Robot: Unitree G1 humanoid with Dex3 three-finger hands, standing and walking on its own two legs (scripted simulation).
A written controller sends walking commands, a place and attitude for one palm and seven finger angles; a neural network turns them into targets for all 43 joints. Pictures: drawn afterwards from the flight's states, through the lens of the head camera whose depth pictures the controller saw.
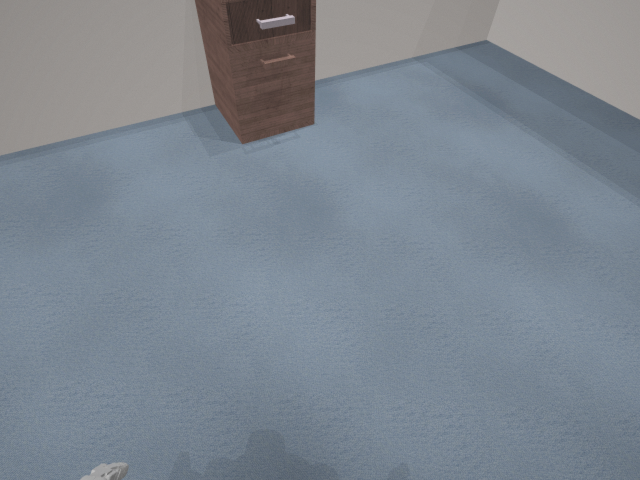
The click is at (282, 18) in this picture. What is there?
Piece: drawer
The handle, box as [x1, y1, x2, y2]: [256, 14, 294, 29]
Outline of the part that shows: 294,17 292,15 285,14 283,17 265,20 256,19 256,21 260,24 260,27 262,29 294,23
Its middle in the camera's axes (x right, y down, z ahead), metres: -0.20 -0.95 +1.68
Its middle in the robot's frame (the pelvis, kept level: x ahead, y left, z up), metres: +1.88 +0.28 -0.17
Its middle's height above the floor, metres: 0.60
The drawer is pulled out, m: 0.00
